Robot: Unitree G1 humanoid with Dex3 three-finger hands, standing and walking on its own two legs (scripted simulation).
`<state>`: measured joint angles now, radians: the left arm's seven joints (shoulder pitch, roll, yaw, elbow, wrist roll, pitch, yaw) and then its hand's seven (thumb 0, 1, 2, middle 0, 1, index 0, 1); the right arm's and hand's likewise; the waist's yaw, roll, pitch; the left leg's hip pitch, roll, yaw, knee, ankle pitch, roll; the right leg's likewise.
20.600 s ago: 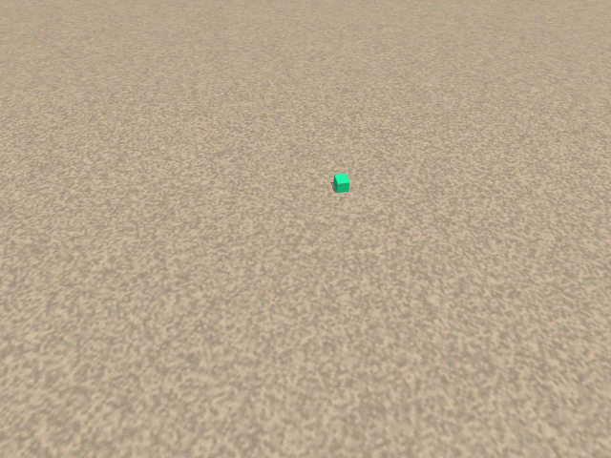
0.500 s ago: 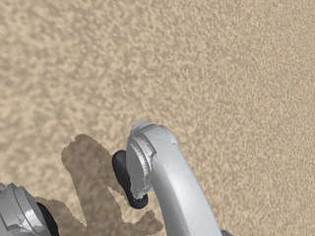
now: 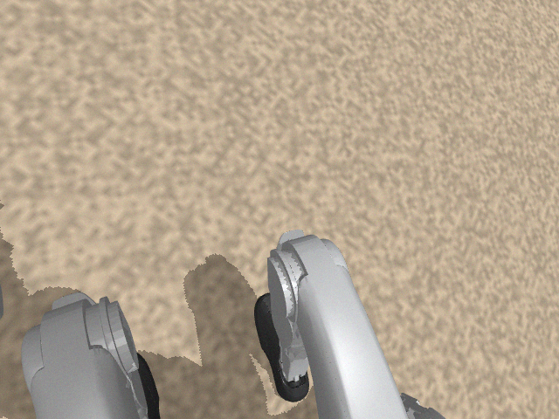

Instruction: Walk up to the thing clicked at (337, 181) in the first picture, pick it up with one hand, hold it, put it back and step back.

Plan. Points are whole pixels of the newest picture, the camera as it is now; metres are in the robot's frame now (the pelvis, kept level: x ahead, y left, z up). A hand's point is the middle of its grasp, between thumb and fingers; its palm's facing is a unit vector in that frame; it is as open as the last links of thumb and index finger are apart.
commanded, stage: settle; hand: left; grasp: from above
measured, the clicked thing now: out of the picture +0.50 +0.33 -0.20
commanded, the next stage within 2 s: lift in 0.02 s
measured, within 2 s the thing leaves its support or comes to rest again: neither
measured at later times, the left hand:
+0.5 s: hand out of the picture +0.48 +0.31 -0.08, palm faces -0.36 -0.26 -0.90, open 10.0 cm
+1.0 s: hand out of the picture +0.39 +0.29 +0.10, palm faces -0.34 -0.26 -0.91, open 8.4 cm
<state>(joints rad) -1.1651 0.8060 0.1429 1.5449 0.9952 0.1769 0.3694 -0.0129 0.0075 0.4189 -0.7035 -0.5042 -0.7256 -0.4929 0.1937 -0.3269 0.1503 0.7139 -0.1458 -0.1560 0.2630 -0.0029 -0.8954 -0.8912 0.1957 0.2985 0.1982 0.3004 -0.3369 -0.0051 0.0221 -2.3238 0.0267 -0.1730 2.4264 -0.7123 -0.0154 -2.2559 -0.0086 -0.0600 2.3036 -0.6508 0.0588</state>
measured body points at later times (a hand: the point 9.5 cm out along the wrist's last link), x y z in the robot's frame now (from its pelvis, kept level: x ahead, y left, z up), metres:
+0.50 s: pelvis +0.00 -0.01 +0.04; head +0.23 +0.04 +0.42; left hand +0.49 +0.32 -0.03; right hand +0.03 -0.28 -0.07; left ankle +0.07 +0.13 -0.30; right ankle +0.11 -0.13 -0.30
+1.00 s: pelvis +0.00 -0.01 +0.19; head +0.16 +0.02 +0.61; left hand +0.40 +0.30 +0.16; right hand +0.14 -0.26 +0.06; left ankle +0.06 +0.13 -0.30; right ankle +0.11 -0.13 -0.30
